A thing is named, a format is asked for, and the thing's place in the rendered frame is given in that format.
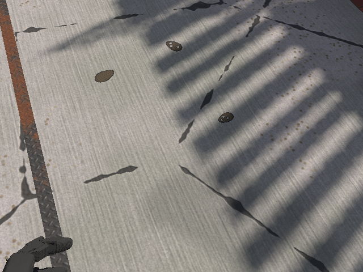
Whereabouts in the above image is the robot left hand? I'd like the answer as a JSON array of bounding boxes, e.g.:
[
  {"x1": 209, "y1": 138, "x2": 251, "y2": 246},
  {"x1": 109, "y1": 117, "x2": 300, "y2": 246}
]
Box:
[{"x1": 3, "y1": 236, "x2": 73, "y2": 272}]

